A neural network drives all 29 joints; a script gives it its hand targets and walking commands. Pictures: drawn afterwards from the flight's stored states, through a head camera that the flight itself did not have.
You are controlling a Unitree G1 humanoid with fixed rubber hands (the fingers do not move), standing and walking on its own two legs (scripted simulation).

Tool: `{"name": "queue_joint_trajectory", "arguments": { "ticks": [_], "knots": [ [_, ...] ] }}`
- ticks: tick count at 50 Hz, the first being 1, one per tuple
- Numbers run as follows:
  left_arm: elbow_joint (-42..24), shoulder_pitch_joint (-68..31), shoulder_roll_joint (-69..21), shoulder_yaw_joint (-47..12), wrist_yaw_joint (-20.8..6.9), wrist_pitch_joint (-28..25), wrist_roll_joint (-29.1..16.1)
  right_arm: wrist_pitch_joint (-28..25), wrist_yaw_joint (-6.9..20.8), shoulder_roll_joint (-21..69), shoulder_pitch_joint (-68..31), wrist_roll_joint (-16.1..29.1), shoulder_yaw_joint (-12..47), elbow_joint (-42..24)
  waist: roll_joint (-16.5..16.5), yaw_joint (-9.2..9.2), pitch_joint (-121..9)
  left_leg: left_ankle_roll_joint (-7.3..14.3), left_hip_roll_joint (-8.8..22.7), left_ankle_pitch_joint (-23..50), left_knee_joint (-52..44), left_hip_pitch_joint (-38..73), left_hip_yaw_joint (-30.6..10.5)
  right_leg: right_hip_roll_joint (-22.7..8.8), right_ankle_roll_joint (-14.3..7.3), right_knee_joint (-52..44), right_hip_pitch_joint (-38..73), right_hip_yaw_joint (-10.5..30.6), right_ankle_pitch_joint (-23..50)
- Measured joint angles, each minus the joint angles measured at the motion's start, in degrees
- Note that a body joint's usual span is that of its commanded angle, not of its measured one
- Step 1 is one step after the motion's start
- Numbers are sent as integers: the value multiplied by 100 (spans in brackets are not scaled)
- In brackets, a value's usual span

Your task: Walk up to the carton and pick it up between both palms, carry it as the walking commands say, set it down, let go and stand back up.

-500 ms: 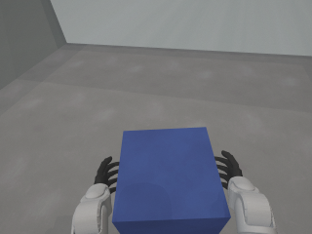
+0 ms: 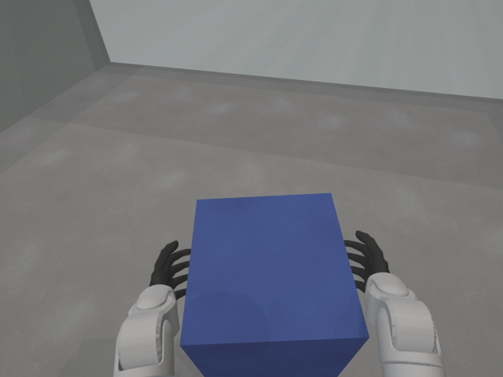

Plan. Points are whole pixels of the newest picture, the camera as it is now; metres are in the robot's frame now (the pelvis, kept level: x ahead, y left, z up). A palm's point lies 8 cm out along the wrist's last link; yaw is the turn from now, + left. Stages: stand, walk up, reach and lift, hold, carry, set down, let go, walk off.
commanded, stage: carry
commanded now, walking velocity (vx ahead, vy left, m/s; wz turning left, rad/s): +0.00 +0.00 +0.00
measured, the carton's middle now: (268, 291) +0.29 +0.00 -0.03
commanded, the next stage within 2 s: none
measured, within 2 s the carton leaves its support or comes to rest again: neither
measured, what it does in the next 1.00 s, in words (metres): stands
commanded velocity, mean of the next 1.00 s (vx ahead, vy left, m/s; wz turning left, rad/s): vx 0.00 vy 0.00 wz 0.00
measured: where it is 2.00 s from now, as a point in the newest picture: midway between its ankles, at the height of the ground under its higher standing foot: outside the picture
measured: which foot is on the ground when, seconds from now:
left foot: down 0.00-1.00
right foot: down 0.00-1.00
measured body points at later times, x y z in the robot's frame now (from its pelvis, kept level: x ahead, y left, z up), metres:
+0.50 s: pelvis +0.01 +0.01 +0.00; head +0.00 +0.01 +0.45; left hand +0.28 +0.17 +0.05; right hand +0.29 -0.15 +0.05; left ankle +0.04 +0.11 -0.74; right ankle -0.02 -0.09 -0.74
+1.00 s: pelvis +0.02 +0.02 +0.00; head +0.00 +0.02 +0.45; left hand +0.29 +0.18 +0.03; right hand +0.30 -0.14 +0.03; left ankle +0.04 +0.11 -0.74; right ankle -0.02 -0.09 -0.74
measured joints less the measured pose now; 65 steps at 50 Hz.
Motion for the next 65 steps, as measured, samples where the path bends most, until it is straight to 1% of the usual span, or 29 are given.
{"name": "queue_joint_trajectory", "arguments": {
  "ticks": [1, 2, 5, 7, 8, 11, 13, 17, 19, 21, 24, 25, 28, 31, 34, 39, 43, 46, 48, 49, 51, 52, 53, 55, 57, 60, 61, 63, 65],
  "knots": [
    [-35, -1, -1, -14, 3, -25, 9, -30, 14, 2, -8, -11, 3, -24, -30, 8, 25, 1, -5, 24, -24, -11, -5, -4, -1, -6, -18, -5, 11],
    [108, -43, 0, -4, -18, -88, 69, -78, 36, 4, -59, -74, -18, 106, -50, 26, 18, 0, -6, 44, -53, -17, 1, -2, -4, -21, -33, -1, 25],
    [169, -43, 1, 10, 11, -72, 30, -46, 32, 6, -90, -45, -65, 180, -50, 49, 46, 5, -7, 77, -113, -27, 26, 1, -3, -66, -61, 24, 63],
    [-293, 106, -4, -66, 89, 49, -159, 35, 28, -2, 101, 160, -23, -281, 2, 37, 100, 20, -27, 82, -122, -52, 17, -18, 10, -66, -84, 15, 62],
    [-304, 110, -4, -97, 74, 0, -108, -42, 51, -2, 129, 130, -9, -287, 30, 38, 96, 27, -36, 80, -125, -55, 18, -27, 19, -64, -87, 15, 57],
    [24, 24, -1, -50, 20, -68, -10, -131, 72, -1, 93, 4, -26, 6, 96, 47, 5, 39, -37, 32, -93, -43, 39, -33, 38, -63, -69, 36, 37],
    [77, 77, -1, -40, 5, -85, -2, -154, 65, -4, 155, -15, 11, 62, 113, 32, -46, 42, -30, -23, -40, -30, 37, -29, 48, -61, -32, 37, 11],
    [70, 155, -5, -34, -21, -149, 10, -157, 49, -5, 182, -19, 54, 44, 42, 20, -67, 37, -49, -87, -7, 27, 50, -58, 61, 0, 10, 51, -61],
    [12, 128, -4, -23, -20, -176, -6, -169, 43, -3, 139, -5, 54, -9, 5, 9, -46, 37, -56, -93, -2, 23, 38, -66, 64, 13, 8, 41, -78],
    [-290, 145, -4, -28, 37, -80, -151, -97, 5, -3, 158, 135, 48, -291, -31, 11, -15, 35, -51, -93, 15, -18, 21, -61, 60, 9, -15, 25, -78],
    [-310, 83, -1, -40, 41, -64, -106, -108, 31, -2, 82, 119, 17, -269, -32, 10, -23, 35, -38, -95, 18, -52, 17, -45, 64, -34, -28, 21, -53],
    [-300, 78, -1, -38, 44, -18, -93, -75, 30, -1, 71, 125, 7, -239, -21, 6, -39, 39, -39, -97, 11, -53, 18, -44, 68, -52, -25, 22, -47],
    [24, 97, -1, -36, 11, -5, 13, -38, 46, -12, 82, 28, -5, 62, 40, 16, -149, 50, -41, -118, -14, -33, 39, -42, 84, -114, 1, 44, -34],
    [99, 195, -5, -37, 7, 19, 24, -12, 52, -2, 170, -8, 16, 147, 94, 19, -146, 58, -35, -179, 32, -2, 71, -42, 104, -106, 36, 79, -58],
    [226, 75, 0, -11, -7, -126, 45, -190, 72, -3, 112, -66, -4, 249, 95, 3, -29, 67, -48, -211, 94, -3, 49, -64, 121, -54, 54, 55, -90],
    [-225, 33, -1, 2, 14, -202, -122, -250, 20, -2, 85, 76, 36, -237, -39, 11, 117, 80, -51, -212, 132, -80, 53, -78, 131, -2, -30, 59, -98],
    [-294, 82, -2, -42, 43, -170, -136, -98, 12, 0, 47, 126, -1, -351, -101, 1, 8, 98, -80, -194, 79, -109, 60, -103, 147, -25, -71, 63, -95],
    [-9, 102, -1, -44, 39, -119, -10, -129, 68, -1, 50, 25, -31, 41, -55, 11, -124, 110, -80, -239, 92, -67, 89, -105, 168, -55, -23, 92, -97],
    [-110, 180, -5, -68, 79, -25, -57, -118, 54, -4, 153, 112, -30, 5, -29, -1, -138, 123, -114, -268, 121, -41, 102, -151, 187, 37, -25, 104, -149],
    [-54, 180, -5, -89, 68, -72, -11, -186, 73, -4, 168, 79, -34, 66, 2, -10, -140, 132, -129, -278, 139, -28, 98, -171, 197, 76, -15, 100, -175],
    [579, 8, 3, -42, -14, -303, 233, -466, 141, -7, 49, -151, -110, 692, 64, -2, -186, 143, -142, -286, 151, 24, 91, -186, 211, 87, 43, 93, -190],
    [774, -39, 3, -14, -66, -354, 243, -510, 146, -27, 33, -204, -119, 846, 84, 11, -186, 146, -147, -288, 160, 40, 93, -193, 215, 102, 56, 94, -191],
    [812, -25, 5, -24, -71, -394, 239, -529, 140, -59, 65, -210, -77, 848, 91, 19, -162, 149, -153, -287, 170, 49, 95, -204, 221, 129, 57, 95, -196],
    [409, 115, -1, -90, 0, -389, 84, -463, 90, -53, 205, -81, 0, 382, 87, 17, -21, 153, -162, -271, 186, 55, 96, -222, 227, 188, 46, 95, -206],
    [122, 114, -2, -77, 8, -421, -14, -489, 84, 18, 202, -24, -29, 87, 61, 11, 101, 153, -161, -223, 167, 47, 90, -223, 211, 202, 28, 86, -182],
    [-4, -19, 0, -35, 6, -397, -38, -407, 58, 4, 16, 30, -48, -45, 33, 15, 142, 153, -139, -136, 97, 17, 82, -192, 186, 127, -1, 72, -95],
    [10, -48, 0, -32, -7, -406, 0, -384, 58, -1, -39, 15, -47, -40, 28, 18, 117, 152, -131, -107, 64, 6, 82, -179, 182, 86, -9, 71, -63],
    [312, -115, 1, 26, -50, -444, 120, -361, 74, 4, -171, -101, -80, 258, 11, 21, 6, 146, -121, -63, 1, 5, 87, -160, 175, 17, -14, 75, -12],
    [322, -25, 1, 24, -47, -350, 130, -285, 75, 6, -121, -108, -54, 331, -12, 26, -66, 138, -121, -51, -39, 40, 100, -157, 170, -4, 6, 89, -5]
  ]
}}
